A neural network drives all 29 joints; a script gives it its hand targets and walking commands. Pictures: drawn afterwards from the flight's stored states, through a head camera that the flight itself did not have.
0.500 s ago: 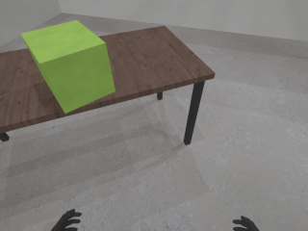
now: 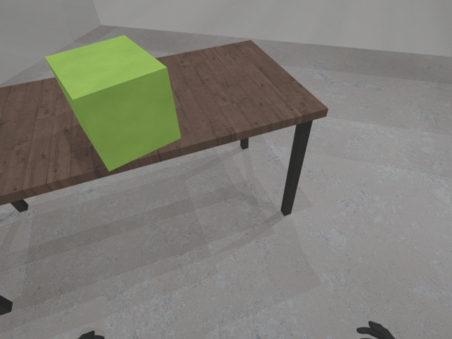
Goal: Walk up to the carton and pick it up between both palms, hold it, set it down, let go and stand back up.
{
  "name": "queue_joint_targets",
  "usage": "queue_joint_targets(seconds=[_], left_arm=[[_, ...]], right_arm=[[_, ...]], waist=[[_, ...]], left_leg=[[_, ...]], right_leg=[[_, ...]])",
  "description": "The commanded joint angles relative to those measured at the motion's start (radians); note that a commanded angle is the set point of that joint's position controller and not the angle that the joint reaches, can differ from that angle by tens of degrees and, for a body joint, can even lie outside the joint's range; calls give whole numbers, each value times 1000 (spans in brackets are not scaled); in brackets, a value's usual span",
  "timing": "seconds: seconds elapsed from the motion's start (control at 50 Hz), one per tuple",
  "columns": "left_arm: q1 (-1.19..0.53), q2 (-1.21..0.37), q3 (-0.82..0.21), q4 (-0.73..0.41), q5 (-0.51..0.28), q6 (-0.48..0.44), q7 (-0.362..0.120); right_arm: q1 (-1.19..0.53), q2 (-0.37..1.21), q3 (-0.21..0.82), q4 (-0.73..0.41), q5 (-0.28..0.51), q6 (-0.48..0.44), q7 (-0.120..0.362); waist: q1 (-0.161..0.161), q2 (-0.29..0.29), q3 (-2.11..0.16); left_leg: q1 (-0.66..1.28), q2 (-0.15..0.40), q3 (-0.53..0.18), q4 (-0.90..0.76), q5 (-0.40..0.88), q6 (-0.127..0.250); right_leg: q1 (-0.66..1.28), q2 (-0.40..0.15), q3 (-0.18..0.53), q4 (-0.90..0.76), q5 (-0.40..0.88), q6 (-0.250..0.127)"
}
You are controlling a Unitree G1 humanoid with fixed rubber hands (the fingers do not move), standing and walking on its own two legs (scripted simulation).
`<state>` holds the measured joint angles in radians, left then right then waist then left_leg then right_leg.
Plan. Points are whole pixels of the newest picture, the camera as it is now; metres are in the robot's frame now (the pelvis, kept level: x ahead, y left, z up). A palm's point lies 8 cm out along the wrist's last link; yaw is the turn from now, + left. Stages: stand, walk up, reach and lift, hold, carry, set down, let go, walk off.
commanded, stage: walk up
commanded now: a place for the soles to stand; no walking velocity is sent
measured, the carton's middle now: (117, 99) +0.78 +0.36 +0.03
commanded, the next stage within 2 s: none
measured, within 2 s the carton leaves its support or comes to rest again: neither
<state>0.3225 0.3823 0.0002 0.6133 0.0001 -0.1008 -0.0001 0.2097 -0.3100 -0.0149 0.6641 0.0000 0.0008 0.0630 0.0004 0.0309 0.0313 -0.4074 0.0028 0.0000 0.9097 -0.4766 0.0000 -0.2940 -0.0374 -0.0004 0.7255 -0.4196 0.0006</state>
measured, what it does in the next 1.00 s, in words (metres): walks ahead: left foot, then right foot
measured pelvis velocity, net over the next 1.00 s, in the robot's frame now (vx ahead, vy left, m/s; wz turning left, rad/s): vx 0.13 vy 0.11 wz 0.16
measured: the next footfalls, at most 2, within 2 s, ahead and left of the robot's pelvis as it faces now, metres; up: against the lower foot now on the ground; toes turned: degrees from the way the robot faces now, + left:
left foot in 0.12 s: +0.09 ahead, +0.15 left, +0.00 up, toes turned +2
right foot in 0.52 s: +0.22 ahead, -0.03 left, +0.00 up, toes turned +4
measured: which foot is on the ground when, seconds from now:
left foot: up 0.00-0.10, down 0.12-0.56, up 0.58-0.88, down 0.90-1.00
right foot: down 0.00-0.12, up 0.14-0.50, down 0.52-0.90, up 0.92-1.00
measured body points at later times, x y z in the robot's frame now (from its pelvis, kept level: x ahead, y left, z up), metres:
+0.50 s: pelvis +0.07 +0.07 -0.02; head +0.10 +0.06 +0.43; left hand +0.18 +0.37 -0.09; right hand +0.14 -0.23 -0.13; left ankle +0.05 +0.15 -0.71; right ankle +0.16 -0.04 -0.70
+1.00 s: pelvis +0.13 +0.11 -0.03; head +0.15 +0.09 +0.42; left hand +0.22 +0.44 -0.09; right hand +0.20 -0.18 -0.15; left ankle +0.16 +0.24 -0.71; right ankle +0.18 +0.00 -0.68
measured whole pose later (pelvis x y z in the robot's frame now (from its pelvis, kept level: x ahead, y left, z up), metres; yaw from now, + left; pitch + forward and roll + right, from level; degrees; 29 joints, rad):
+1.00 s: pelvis +0.13 +0.11 -0.03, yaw +9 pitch -4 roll +1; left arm 0.29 0.43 0.00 0.62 0.00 -0.05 0.00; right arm 0.45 -0.37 -0.05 0.70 0.00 -0.05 0.05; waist -0.04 0.04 0.09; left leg -0.44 -0.03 0.00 0.93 -0.43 0.02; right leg -0.51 -0.06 -0.02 1.16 -0.47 -0.02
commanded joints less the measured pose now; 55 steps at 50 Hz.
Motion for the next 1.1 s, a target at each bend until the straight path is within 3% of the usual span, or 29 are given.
queue_joint_targets(seconds=[0.0, 0.02, 0.06, 0.08, 0.1, 0.12, 0.14, 0.16, 0.2, 0.24, 0.38, 0.46, 0.48, 0.5, 0.52, 0.54, 0.56, 0.58, 0.64, 0.76, 0.82, 0.84, 0.86, 0.88, 0.9, 0.92, 0.96, 1.0, 1.08], left_arm=[[13, 340, 174, -24, 42, -40, 24], [-28, 347, 174, -41, 44, -36, 21], [-181, 327, 158, -68, 44, -17, 13], [-182, 223, 126, -77, 44, -12, 15], [-165, 133, 83, -103, 43, -8, 19], [-159, 200, 89, -93, 25, 2, 25], [-156, 258, 92, -65, 22, 2, 24], [-124, 294, 103, -41, 13, 0, 18], [-78, 269, 99, -21, 13, 3, 14], [-61, 250, 92, -24, 9, 4, 18], [-119, 233, 91, -38, 2, -4, 23], [-43, 217, 100, -9, 0, -24, 24], [40, 212, 105, 9, -2, -31, 31], [167, 237, 123, 32, 1, -40, 39], [247, 320, 151, 42, 10, -46, 46], [258, 374, 182, 42, 9, -33, 50], [178, 355, 175, 30, 20, -28, 46], [122, 322, 164, 10, 19, -28, 44], [28, 269, 149, 4, 16, -31, 37], [2, 323, 166, -30, 28, -20, 17], [-125, 346, 164, -50, 38, -2, 7], [-160, 311, 156, -51, 43, 8, 8], [-161, 213, 128, -50, 49, 20, 14], [-180, 123, 85, -83, 35, 24, 13], [-145, 147, 87, -94, 13, 27, 18], [-143, 242, 101, -77, 14, 19, 14], [-93, 304, 118, -11, 13, 12, 11], [-80, 266, 115, -19, 9, 7, 5], [-17, 247, 114, -17, 11, -16, 8]], right_arm=[[10, -245, -121, -103, -30, -38, 40], [39, -248, -125, -98, -29, -37, 42], [278, -255, -144, -13, -19, -45, 34], [412, -320, -167, 41, -27, -59, 13], [397, -408, -172, 25, -27, -74, -11], [311, -461, -171, -16, -27, -66, -13], [239, -450, -169, -38, -18, -61, -12], [205, -407, -164, -57, -23, -63, -15], [233, -350, -148, -58, -22, -77, -25], [278, -344, -144, -61, -26, -83, -32], [283, -328, -139, -74, -34, -80, -31], [218, -307, -132, -88, -31, -70, -24], [188, -300, -127, -98, -26, -64, -24], [173, -266, -118, -112, -15, -62, -23], [207, -168, -91, -120, 1, -69, -22], [192, -188, -87, -125, -5, -69, -22], [179, -309, -111, -97, -23, -56, -25], [178, -328, -113, -73, -17, -52, -17], [240, -301, -125, -31, -19, -45, -1], [225, -290, -126, -43, -15, -40, 13], [358, -290, -133, 4, -7, -49, 11], [494, -271, -142, 59, -6, -57, 3], [607, -301, -155, 113, -12, -70, -12], [575, -377, -161, 76, -21, -80, -32], [418, -432, -165, -5, -39, -89, -41], [319, -473, -174, -40, -30, -86, -41], [245, -408, -164, -46, -32, -92, -50], [282, -388, -150, -26, -35, -91, -43], [226, -371, -140, -45, -31, -83, -30]], waist=[[24, -207, 23], [-8, -242, 22], [-169, -170, -12], [-241, 150, -14], [-210, 386, 28], [-145, 237, 29], [-112, 121, 59], [-84, 38, 77], [-72, 92, 43], [-84, 119, -43], [-89, 125, 32], [-45, 123, 4], [7, 89, -53], [82, 8, -131], [121, -217, -207], [121, -293, -204], [94, -129, -151], [60, -107, -54], [0, -146, 96], [15, -298, 114], [-95, -295, 78], [-166, -158, 32], [-215, 95, 47], [-223, 268, 104], [-131, 186, 121], [-93, 104, 92], [-43, -26, 118], [-60, 74, 66], [-29, 157, 36]], left_leg=[[-245, 80, -8, 33, -25, 16], [-168, 83, -1, -24, -30, 26], [239, 13, 47, -302, 120, 40], [417, 15, -175, -470, 30, 46], [415, 170, -600, -603, 70, 77], [343, 271, -822, -706, -48, 151], [283, 291, -843, -718, -119, 166], [308, 266, -794, -679, -25, 176], [315, 181, -593, -560, 425, 126], [384, 178, -531, -472, 660, 146], [276, 182, -587, -459, 479, 214], [112, 141, -460, -350, 543, 192], [33, 88, -373, -222, 634, 156], [-63, 34, -299, -11, 617, 117], [-244, -82, -183, 255, 337, 55], [-464, -143, -99, 332, -63, 22], [-482, -52, -147, 415, -67, 47], [-478, -28, -126, 445, -27, 44], [-369, 7, -121, 394, 69, 16], [-235, 51, 14, 140, 1, 5], [51, 41, 82, -134, 13, 21], [225, -6, 87, -246, 85, 9], [307, -45, -45, -340, -1, 5], [250, 117, -492, -484, -212, 54], [156, 265, -894, -719, -367, 121], [128, 330, -1047, -822, -528, 182], [132, 273, -832, -635, -340, 211], [100, 216, -664, -523, -96, 220], [-23, 214, -570, -387, 52, 297]], right_leg=[[148, -328, 212, -316, 164, -262], [79, -328, 184, -287, 147, -249], [-175, -201, -1, -32, 35, -149], [-378, -64, -90, 414, 57, -74], [-602, 49, -34, 604, -207, -36], [-621, 35, 34, 592, -228, -49], [-598, -12, 68, 592, -140, -52], [-582, -34, 62, 557, -58, -52], [-501, -53, 51, 477, 13, -41], [-479, -52, 27, 415, -2, -33], [-473, -36, 13, 241, 25, -50], [-195, 13, -40, 43, 28, -71], [12, 41, -46, -109, 56, -87], [258, 21, -6, -226, 187, -103], [463, -172, 248, -278, 111, -141], [509, -417, 627, -395, -70, -215], [378, -459, 666, -387, -304, -274], [279, -417, 590, -379, -346, -293], [40, -289, 374, -427, -247, -229], [-97, -288, 227, -385, -276, -260], [-238, -224, 92, -224, -334, -201], [-325, -161, 11, -2, -330, -163], [-453, -66, -88, 374, -266, -116], [-650, 27, -87, 613, -190, -86], [-707, 39, 0, 662, -149, -81], [-669, 1, 53, 682, -119, -69], [-567, -50, 75, 553, -9, -58], [-463, -39, 30, 411, -74, -60], [-290, -12, 4, 225, -156, -77]])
